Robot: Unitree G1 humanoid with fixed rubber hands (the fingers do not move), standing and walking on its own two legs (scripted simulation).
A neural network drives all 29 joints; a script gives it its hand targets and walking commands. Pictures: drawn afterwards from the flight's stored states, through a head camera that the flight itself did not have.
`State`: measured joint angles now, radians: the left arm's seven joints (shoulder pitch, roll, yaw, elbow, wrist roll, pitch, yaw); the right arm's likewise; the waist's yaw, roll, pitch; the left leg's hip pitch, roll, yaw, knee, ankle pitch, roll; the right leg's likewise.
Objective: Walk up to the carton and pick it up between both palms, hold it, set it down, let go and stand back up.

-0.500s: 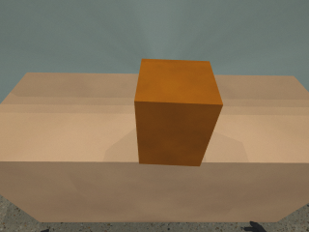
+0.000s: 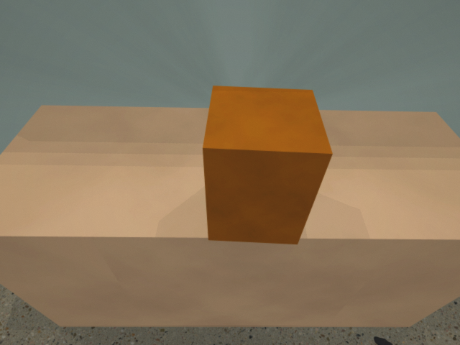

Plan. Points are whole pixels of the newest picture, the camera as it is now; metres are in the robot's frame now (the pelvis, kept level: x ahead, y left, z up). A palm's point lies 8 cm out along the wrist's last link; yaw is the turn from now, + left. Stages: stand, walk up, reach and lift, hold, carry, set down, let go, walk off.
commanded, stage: walk up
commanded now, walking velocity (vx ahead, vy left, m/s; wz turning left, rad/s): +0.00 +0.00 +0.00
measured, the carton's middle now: (257, 169) +0.47 -0.06 +0.05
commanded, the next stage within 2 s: stand in 1.44 s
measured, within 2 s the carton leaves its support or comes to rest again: neither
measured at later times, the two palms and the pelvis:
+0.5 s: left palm out of the picture +0.10 +0.23 -0.10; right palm out of the picture +0.01 -0.44 -0.10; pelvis +0.00 -0.09 +0.00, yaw -4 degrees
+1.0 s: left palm out of the picture +0.14 +0.21 -0.09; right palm out of the picture +0.10 -0.43 -0.09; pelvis +0.01 -0.10 +0.00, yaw -3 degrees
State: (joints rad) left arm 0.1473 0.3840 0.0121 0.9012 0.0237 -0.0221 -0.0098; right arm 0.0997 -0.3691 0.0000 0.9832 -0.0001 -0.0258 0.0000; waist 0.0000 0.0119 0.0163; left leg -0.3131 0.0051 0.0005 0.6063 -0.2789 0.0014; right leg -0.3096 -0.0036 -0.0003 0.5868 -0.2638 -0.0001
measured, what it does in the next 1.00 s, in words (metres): steps to the right: right foot, then left foot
